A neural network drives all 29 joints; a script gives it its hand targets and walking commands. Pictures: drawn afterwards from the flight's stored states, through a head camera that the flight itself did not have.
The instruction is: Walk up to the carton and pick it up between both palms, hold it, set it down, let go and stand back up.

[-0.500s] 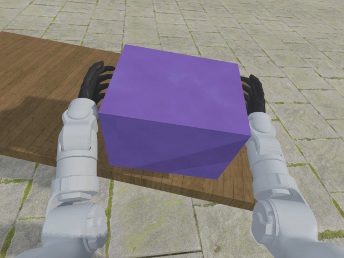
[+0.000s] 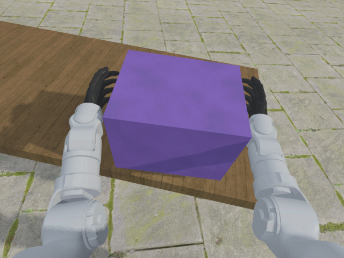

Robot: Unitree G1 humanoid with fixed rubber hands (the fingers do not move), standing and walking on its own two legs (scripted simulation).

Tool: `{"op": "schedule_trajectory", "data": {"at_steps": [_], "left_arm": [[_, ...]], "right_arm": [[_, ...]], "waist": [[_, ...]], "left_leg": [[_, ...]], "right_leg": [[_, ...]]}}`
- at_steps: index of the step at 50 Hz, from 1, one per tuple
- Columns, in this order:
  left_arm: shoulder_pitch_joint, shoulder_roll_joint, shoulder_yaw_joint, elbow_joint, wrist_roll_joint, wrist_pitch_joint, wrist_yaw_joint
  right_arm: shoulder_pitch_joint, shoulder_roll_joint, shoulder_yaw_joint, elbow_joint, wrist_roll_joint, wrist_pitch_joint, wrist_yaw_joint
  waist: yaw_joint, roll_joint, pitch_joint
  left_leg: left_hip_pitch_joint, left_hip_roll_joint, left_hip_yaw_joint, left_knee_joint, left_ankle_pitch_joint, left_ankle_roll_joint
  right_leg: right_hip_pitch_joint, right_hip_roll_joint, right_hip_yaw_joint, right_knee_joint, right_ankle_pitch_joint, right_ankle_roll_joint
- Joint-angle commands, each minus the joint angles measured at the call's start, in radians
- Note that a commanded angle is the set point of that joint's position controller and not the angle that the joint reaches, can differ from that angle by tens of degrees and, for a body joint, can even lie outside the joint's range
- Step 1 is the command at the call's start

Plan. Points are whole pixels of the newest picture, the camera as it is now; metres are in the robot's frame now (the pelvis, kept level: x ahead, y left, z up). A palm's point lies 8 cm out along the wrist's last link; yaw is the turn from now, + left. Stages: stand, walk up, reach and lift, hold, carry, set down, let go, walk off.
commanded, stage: set down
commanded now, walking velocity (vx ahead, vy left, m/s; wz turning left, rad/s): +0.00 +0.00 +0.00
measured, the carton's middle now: (176, 117) +0.42 +0.00 +0.09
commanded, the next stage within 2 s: none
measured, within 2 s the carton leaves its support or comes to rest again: rests again in 1.58 s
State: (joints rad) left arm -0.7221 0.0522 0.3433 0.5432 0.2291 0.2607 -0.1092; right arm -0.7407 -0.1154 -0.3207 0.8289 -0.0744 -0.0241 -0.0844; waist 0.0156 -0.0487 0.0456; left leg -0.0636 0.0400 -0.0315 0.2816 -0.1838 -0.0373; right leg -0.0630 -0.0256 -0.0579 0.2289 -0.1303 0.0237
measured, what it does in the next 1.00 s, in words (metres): stands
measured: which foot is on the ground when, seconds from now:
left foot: down 0.00-1.00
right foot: down 0.00-1.00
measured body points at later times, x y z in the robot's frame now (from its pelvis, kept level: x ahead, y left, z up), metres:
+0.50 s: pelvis +0.00 +0.00 +0.00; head +0.03 +0.02 +0.45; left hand +0.43 +0.19 +0.12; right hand +0.43 -0.19 +0.12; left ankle -0.02 +0.14 -0.75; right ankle +0.00 -0.13 -0.75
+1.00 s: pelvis +0.01 +0.00 +0.00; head +0.06 +0.02 +0.45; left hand +0.44 +0.19 +0.09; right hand +0.44 -0.19 +0.09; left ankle -0.02 +0.14 -0.75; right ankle +0.00 -0.13 -0.75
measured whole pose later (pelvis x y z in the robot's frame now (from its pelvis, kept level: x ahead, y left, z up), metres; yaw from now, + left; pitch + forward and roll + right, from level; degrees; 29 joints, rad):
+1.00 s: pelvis +0.01 +0.00 +0.00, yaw -1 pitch +5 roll +0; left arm -0.77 0.06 0.38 0.79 0.23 0.07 -0.10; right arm -0.74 -0.07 -0.48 0.88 -0.24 -0.11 -0.04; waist 0.05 -0.03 0.01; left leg -0.19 0.04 0.00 0.29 -0.19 -0.03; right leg -0.21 -0.03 -0.04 0.26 -0.14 0.03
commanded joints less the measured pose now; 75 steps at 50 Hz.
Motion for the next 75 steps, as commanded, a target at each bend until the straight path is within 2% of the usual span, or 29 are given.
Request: {"op": "schedule_trajectory", "data": {"at_steps": [1,8,16,28,34,40,49,55,65,70,75], "left_arm": [[-0.528,-0.433,-0.293,-0.077,-0.044,-0.055,-0.062],[-0.551,-0.448,-0.283,-0.019,-0.036,-0.077,-0.053],[-0.572,-0.437,-0.228,0.049,-0.011,-0.096,-0.049],[-0.589,-0.425,-0.167,0.103,0.014,-0.138,-0.040],[-0.596,-0.429,-0.168,0.124,0.010,-0.160,-0.035],[-0.566,-0.444,-0.197,0.124,-0.006,-0.193,-0.029],[-0.573,-0.442,-0.205,0.158,-0.014,-0.244,-0.023],[-0.600,-0.438,-0.188,0.202,-0.005,-0.282,-0.017],[-0.621,-0.434,-0.117,0.276,0.036,-0.302,-0.018],[-0.614,-0.435,-0.092,0.284,0.053,-0.306,-0.018],[-0.596,-0.438,-0.093,0.280,0.058,-0.319,-0.016]], "right_arm": [[-0.583,0.438,0.285,-0.190,-0.022,-0.089,0.154],[-0.588,0.427,0.221,-0.152,-0.059,-0.102,0.167],[-0.594,0.443,0.171,-0.121,-0.103,-0.101,0.182],[-0.589,0.492,0.148,-0.114,-0.158,-0.108,0.195],[-0.583,0.505,0.139,-0.100,-0.177,-0.118,0.197],[-0.559,0.517,0.162,-0.081,-0.178,-0.145,0.192],[-0.543,0.531,0.172,-0.055,-0.181,-0.177,0.186],[-0.545,0.531,0.148,-0.034,-0.198,-0.195,0.189],[-0.541,0.520,0.071,0.004,-0.240,-0.192,0.205],[-0.531,0.518,0.046,0.007,-0.258,-0.192,0.212],[-0.517,0.520,0.045,0.008,-0.267,-0.206,0.215]], "waist": [[0.001,0.034,-0.488],[-0.002,0.051,-0.488],[0.011,0.043,-0.476],[0.033,0.028,-0.522],[0.032,0.032,-0.559],[0.029,0.038,-0.597],[0.033,0.032,-0.617],[0.034,0.030,-0.619],[0.038,0.030,-0.541],[0.041,0.036,-0.525],[0.042,0.040,-0.541]], "left_leg": [[0.061,-0.078,0.137,0.027,0.433,-0.035],[0.106,-0.068,0.132,0.034,0.452,-0.047],[0.076,-0.068,0.143,0.022,0.416,-0.035],[0.035,-0.066,0.160,0.022,0.431,-0.015],[0.043,-0.061,0.159,0.038,0.478,-0.016],[0.070,-0.056,0.155,0.073,0.577,-0.019],[0.006,-0.057,0.158,0.066,0.554,-0.017],[-0.021,-0.056,0.160,0.047,0.494,-0.016],[-0.013,-0.051,0.169,0.014,0.377,-0.011],[0.010,-0.049,0.171,0.015,0.371,-0.012],[0.028,-0.047,0.171,0.030,0.415,-0.016]], "right_leg": [[0.237,0.066,-0.073,0.047,0.295,0.025],[0.152,0.072,-0.088,0.027,0.212,0.017],[0.146,0.063,-0.081,0.026,0.187,0.022],[0.179,0.055,-0.067,0.059,0.273,0.035],[0.154,0.057,-0.069,0.073,0.316,0.035],[0.131,0.064,-0.074,0.094,0.397,0.030],[0.167,0.054,-0.064,0.105,0.442,0.029],[0.171,0.048,-0.059,0.091,0.392,0.028],[0.098,0.042,-0.062,0.045,0.198,0.024],[0.065,0.045,-0.068,0.035,0.151,0.024],[0.053,0.051,-0.073,0.040,0.172,0.025]]}}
